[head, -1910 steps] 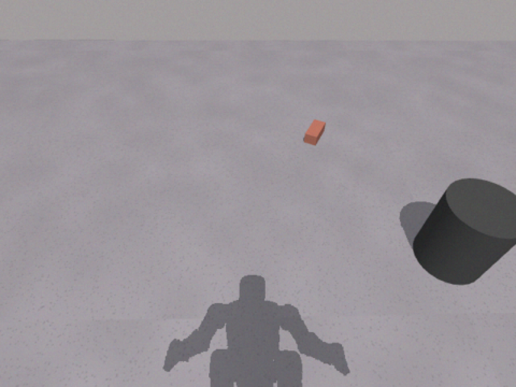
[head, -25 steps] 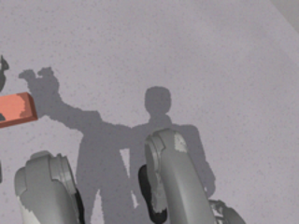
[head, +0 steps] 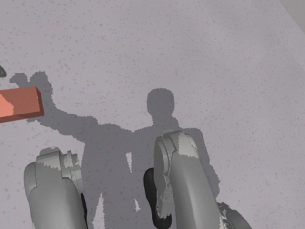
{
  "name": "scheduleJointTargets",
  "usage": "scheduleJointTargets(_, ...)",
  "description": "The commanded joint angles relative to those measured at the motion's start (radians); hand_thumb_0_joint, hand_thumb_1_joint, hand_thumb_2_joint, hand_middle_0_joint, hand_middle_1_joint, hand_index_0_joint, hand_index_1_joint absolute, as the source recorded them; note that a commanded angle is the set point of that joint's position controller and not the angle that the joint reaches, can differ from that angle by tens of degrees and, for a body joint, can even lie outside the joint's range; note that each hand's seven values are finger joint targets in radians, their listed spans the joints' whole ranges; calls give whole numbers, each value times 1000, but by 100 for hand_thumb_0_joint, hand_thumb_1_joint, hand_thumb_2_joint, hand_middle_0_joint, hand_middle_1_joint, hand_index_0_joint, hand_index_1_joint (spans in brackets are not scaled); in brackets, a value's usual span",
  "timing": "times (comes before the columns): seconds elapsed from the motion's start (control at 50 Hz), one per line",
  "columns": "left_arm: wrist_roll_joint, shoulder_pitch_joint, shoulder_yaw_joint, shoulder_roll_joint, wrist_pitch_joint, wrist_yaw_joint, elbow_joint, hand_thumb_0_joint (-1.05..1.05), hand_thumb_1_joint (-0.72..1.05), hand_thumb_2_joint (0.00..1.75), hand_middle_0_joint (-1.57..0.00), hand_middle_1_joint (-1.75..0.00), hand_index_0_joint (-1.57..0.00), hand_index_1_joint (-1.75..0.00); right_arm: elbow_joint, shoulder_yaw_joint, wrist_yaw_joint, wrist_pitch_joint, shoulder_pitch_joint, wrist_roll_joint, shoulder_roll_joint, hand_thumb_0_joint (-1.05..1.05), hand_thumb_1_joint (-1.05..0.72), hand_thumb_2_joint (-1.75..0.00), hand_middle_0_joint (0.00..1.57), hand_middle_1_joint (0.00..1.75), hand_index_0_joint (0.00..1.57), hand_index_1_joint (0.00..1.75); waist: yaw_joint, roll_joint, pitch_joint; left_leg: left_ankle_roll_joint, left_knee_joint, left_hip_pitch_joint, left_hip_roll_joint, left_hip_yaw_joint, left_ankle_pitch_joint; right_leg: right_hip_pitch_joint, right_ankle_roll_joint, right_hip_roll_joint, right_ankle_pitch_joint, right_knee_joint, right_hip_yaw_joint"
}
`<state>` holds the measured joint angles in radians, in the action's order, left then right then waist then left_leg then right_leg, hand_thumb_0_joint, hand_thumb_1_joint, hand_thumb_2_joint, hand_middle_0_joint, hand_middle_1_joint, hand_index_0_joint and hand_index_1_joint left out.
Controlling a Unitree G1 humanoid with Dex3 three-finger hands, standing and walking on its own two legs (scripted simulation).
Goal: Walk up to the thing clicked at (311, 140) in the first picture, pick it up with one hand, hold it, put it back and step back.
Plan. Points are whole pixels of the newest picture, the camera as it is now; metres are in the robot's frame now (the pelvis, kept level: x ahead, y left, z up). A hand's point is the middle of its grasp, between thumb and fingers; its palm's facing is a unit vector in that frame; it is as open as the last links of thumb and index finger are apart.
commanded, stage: rest palm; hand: left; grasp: from above
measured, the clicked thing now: (7, 106) +0.46 +0.33 -0.28
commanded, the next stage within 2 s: close in 1.08 s
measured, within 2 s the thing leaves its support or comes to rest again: neither
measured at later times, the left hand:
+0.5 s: hand (0, 106) +0.44 +0.33 -0.23, palm faces -0.45 -0.11 -0.88, open 14.3 cm
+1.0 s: hand (2, 109) +0.44 +0.33 -0.25, palm faces -0.45 -0.13 -0.88, open 14.5 cm
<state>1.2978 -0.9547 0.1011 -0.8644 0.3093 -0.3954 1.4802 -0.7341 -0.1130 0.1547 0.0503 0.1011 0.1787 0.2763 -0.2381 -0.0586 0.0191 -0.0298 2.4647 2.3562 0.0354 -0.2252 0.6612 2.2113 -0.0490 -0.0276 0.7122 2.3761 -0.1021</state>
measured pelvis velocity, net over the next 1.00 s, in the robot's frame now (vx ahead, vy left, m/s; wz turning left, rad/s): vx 0.00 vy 0.00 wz -0.06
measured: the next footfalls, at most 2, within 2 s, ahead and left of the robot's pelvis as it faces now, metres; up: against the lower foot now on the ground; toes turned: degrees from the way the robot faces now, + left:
none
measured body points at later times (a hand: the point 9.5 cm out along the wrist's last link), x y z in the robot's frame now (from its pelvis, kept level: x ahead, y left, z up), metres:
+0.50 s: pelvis +0.00 +0.00 -0.02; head +0.26 +0.10 +0.33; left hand +0.46 +0.33 -0.18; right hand +0.05 -0.26 -0.10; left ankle +0.08 +0.14 -0.28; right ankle +0.10 -0.13 -0.28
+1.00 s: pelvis +0.00 +0.00 -0.02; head +0.27 +0.12 +0.33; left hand +0.46 +0.34 -0.20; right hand +0.07 -0.26 -0.09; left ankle +0.08 +0.14 -0.28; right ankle +0.10 -0.13 -0.28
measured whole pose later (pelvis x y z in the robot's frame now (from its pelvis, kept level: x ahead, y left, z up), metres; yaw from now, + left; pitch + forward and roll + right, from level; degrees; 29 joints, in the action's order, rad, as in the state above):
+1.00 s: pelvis +0.00 +0.00 -0.02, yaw -4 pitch +27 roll -13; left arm 1.30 -0.96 0.16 -0.99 0.27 -0.58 1.68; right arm -0.72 -0.23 0.23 0.18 0.05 0.29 0.32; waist -0.32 -0.13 0.13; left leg -0.04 2.57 2.37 0.05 -0.30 0.70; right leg 2.22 -0.07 -0.07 0.71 2.43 -0.14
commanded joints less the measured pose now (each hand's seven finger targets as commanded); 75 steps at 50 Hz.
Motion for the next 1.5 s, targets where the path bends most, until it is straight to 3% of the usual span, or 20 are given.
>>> scheduleJointTargets(0.0, 14, -323, 51, -258, -9, -97, -89, 0, -54, 109, -8, -106, -7, -107, -8, 67, -5, 9, 204, 11, 274, 0, -90, -90, 20, 30, 20, 30, -35, 414, -641, 37, -237, -581, 1, 128, -185, -208, 76, -38, -268, -213, -114)
scheduleJointTargets(0.08, 35, -319, 40, -251, -34, -131, 6, 0, -56, 103, -6, -99, -5, -100, -6, 52, 4, 27, 192, 32, 280, 0, -89, -90, 20, 30, 20, 30, -71, 370, -580, 45, -213, -524, 1, 131, -148, -196, 69, -42, -248, -214, -113)
scheduleJointTargets(0.32, -2, -289, 68, -334, -49, -174, 46, 0, -57, 103, -6, -97, -4, -99, 17, 6, 15, 87, 154, 64, 302, 0, -89, -90, 20, 30, 20, 30, -72, 387, -588, 48, -179, -477, 8, 123, -108, -255, 66, -57, -222, -205, -113)
scheduleJointTargets(0.36, -5, -279, 108, -383, -45, -183, 33, 0, -58, 103, -6, -98, -4, -99, 21, 2, 14, 90, 164, 70, 314, 0, -89, -90, 20, 30, 20, 30, -65, 385, -604, 48, -171, -477, 11, 119, -126, -284, 63, -58, -238, -201, -114)
scheduleJointTargets(0.48, -14, -252, 66, -346, -39, -184, 62, 0, -58, 103, -6, -96, -4, -98, 6, -16, 31, 106, 160, 85, 315, 0, -89, -90, 20, 30, 20, 30, -86, 425, -578, 38, -161, -512, 16, 106, -165, -271, 64, -62, -278, -172, -142)
scheduleJointTargets(0.52, -3, -231, 99, -390, -43, -188, 68, 0, -59, 104, -6, -96, -4, -98, 5, -16, 37, 107, 172, 93, 332, 0, -89, -90, 20, 30, 20, 30, -86, 408, -573, 40, -152, -513, 18, 101, -181, -286, 61, -65, -294, -166, -144)
scheduleJointTargets(0.64, -11, -242, 73, -355, -32, -199, 53, 0, -60, 105, -6, -95, -3, -98, 18, -25, 51, 122, 145, 101, 332, 0, -90, -90, 20, 30, 20, 30, -99, 419, -530, 39, -145, -491, 21, 100, -153, -275, 61, -66, -274, -169, -148)
scheduleJointTargets(0.68, -18, -227, 100, -376, -31, -210, 39, 0, -60, 106, -7, -94, -3, -98, 18, -23, 51, 123, 137, 98, 337, 0, -89, -90, 20, 30, 20, 30, -76, 412, -560, 38, -150, -500, 21, 95, -156, -289, 61, -70, -272, -174, -152)
scheduleJointTargets(0.78, -13, -219, 119, -391, -34, -228, 56, 0, -60, 106, -6, -95, -3, -98, -2, -18, 58, 124, 146, 107, 343, 0, -89, -90, 20, 30, 20, 30, -89, 414, -561, 40, -140, -495, 27, 89, -175, -305, 58, -74, -301, -171, -151)
scheduleJointTargets(0.86, -4, -247, 93, -377, -39, -226, 75, 0, -60, 105, -6, -95, -3, -98, 0, -21, 64, 131, 151, 107, 350, 0, -89, -90, 20, 30, 20, 30, -114, 412, -521, 40, -137, -490, 27, 83, -160, -284, 58, -74, -287, -167, -155)
scheduleJointTargets(0.92, -15, -224, 97, -376, -37, -234, 93, 0, -59, 105, -6, -96, -3, -99, -1, -22, 62, 135, 132, 105, 348, 0, -90, -90, 20, 30, 20, 30, -98, 400, -525, 40, -141, -481, 28, 83, -140, -290, 59, -75, -266, -178, -154)
scheduleJointTargets(1.0, -15, -254, 47, -346, -34, -225, 101, 0, -58, 103, -6, -97, -4, -99, 12, -33, 67, 144, 116, 105, 351, 0, -90, -90, 20, 30, 20, 30, -113, 428, -509, 33, -142, -504, 26, 77, -141, -261, 61, -72, -266, -156, -171)
scheduleJointTargets(1.08, -4, -214, 93, -395, -27, -247, 97, 0, -58, 105, -7, -97, -4, -100, 11, -38, 66, 141, 114, 108, 359, 0, -90, -90, 20, 30, 20, 30, -89, 427, -537, 31, -149, -514, 29, 77, -173, -300, 60, -79, -291, -163, -170)
scheduleJointTargets(1.14, 1, -234, 54, -353, -31, -249, 116, 0, -58, 104, -6, -97, -4, -99, 17, -43, 76, 150, 113, 113, 357, 0, -90, -90, 20, 30, 20, 30, -123, 420, -499, 33, -135, -508, 29, 74, -175, -276, 57, -78, -299, -149, -173)
scheduleJointTargets(1.18, -11, -239, 79, -391, -28, -266, 107, 0, -51, 102, -9, -99, -8, -100, 10, -49, 73, 153, 100, 111, 365, 0, -89, -90, 20, 30, 20, 30, -109, 421, -518, 35, -136, -504, 32, 72, -167, -294, 56, -82, -294, -166, -171)
scheduleJointTargets(1.24, 1, -243, 36, -355, -38, -265, 122, 0, -43, 98, -15, -96, -14, -97, 22, -56, 80, 165, 91, 116, 359, 0, -89, -90, 20, 30, 20, 30, -116, 427, -491, 33, -135, -499, 31, 78, -148, -277, 57, -81, -280, -158, -170)
scheduleJointTargets(1.26, -10, -249, 72, -393, -37, -274, 97, 0, -40, 98, -16, -96, -16, -96, 12, -54, 76, 163, 97, 117, 368, 0, -89, -90, 20, 30, 20, 30, -112, 427, -519, 33, -142, -506, 34, 70, -148, -293, 57, -86, -274, -168, -176)
scheduleJointTargets(1.34, -6, -254, 45, -378, -52, -272, 125, 0, -38, 90, -16, -94, -16, -94, 17, -61, 82, 175, 90, 115, 368, 0, -89, -90, 20, 30, 20, 30, -122, 434, -492, 32, -138, -497, 33, 70, -138, -275, 59, -80, -264, -153, -178)
scheduleJointTargets(1.44, -12, -236, 82, -429, -69, -264, 118, 0, -35, 91, -21, -92, -20, -92, 11, -59, 78, 178, 110, 109, 376, 0, -89, -90, 20, 30, 20, 30, -108, 437, -517, 33, -136, -504, 34, 73, -163, -305, 57, -82, -290, -162, -167)
scheduleJointTargets(1.48, -26, -224, 69, -388, -74, -248, 134, 0, -34, 90, -21, -91, -21, -91, 14, -56, 84, 182, 116, 110, 367, 0, -89, -90, 20, 30, 20, 30, -120, 436, -504, 31, -134, -507, 34, 71, -177, -301, 56, -81, -300, -154, -172)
